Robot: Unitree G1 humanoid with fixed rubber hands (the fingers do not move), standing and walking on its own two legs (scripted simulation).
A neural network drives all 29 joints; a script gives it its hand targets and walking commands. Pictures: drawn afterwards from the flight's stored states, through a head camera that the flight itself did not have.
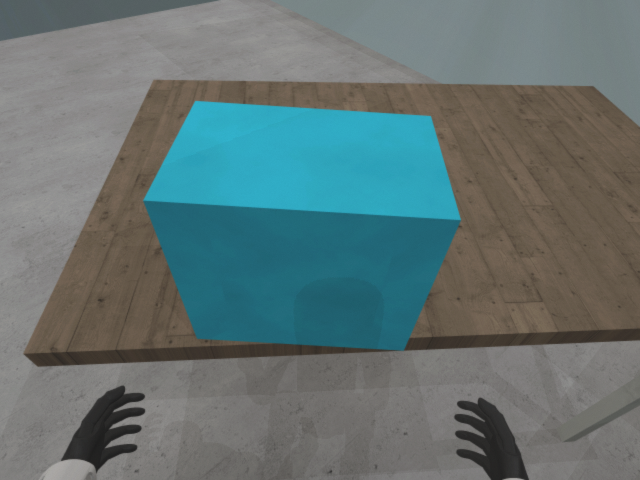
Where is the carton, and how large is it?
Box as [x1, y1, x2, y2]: [143, 101, 460, 350]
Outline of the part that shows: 195,101 143,201 197,338 403,350 460,220 430,116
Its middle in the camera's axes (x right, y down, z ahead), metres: -0.02 -0.01 +0.50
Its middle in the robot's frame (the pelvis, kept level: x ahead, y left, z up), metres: +0.38 +0.04 +0.11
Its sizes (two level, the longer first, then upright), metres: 0.286 0.181 0.253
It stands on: a table, 0.76 m high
